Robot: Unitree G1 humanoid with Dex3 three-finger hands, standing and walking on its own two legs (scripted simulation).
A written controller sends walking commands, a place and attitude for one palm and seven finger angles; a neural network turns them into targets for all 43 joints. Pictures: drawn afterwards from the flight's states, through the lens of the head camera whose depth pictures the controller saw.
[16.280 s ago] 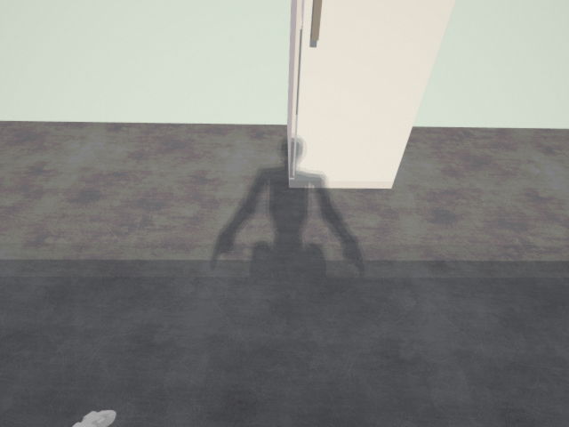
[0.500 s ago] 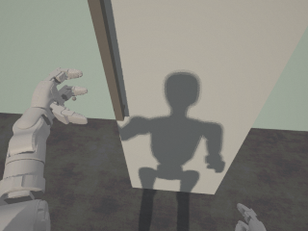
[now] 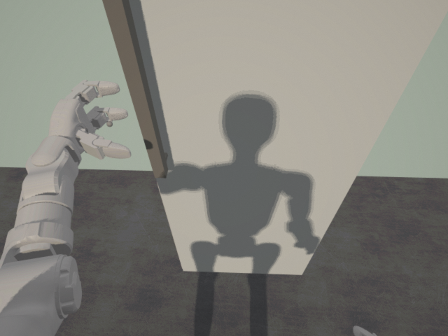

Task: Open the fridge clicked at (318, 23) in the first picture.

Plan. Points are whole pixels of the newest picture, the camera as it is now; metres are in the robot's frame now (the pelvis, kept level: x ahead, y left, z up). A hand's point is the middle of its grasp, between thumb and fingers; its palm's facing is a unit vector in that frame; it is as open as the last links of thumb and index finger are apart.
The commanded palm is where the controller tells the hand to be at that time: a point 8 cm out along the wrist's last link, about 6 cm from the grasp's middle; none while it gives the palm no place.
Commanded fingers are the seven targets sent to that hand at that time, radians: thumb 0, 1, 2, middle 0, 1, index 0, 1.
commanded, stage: move the hooked fingers beside the handle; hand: left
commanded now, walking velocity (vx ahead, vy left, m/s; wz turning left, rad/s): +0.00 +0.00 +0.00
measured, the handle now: (144, 89) +0.47 +0.15 +0.22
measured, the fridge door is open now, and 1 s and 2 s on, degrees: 0 0 0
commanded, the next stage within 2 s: feel for the door with the fingertips in 0.68 s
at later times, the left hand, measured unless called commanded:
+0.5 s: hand (108, 132) +0.40 +0.21 +0.18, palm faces -0.01 -1.00 -0.02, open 14.0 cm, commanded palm +0.38 +0.26 +0.18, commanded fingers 0.00 -0.50 0.30 -0.30 -1.20 -0.30 -1.20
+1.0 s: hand (123, 129) +0.40 +0.18 +0.18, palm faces -0.03 -1.00 +0.00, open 14.0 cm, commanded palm +0.38 +0.23 +0.18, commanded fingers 0.00 -0.50 0.30 -0.30 -1.20 -0.30 -1.20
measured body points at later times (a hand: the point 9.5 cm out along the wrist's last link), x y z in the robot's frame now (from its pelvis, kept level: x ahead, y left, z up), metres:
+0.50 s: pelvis +0.00 +0.00 +0.00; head +0.00 -0.01 +0.45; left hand +0.40 +0.26 +0.18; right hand +0.14 -0.25 -0.10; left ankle +0.01 +0.11 -0.74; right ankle -0.04 -0.10 -0.74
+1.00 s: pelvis -0.01 +0.00 +0.00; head -0.01 -0.01 +0.45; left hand +0.40 +0.23 +0.19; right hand +0.11 -0.26 -0.11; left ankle +0.01 +0.11 -0.74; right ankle -0.04 -0.10 -0.74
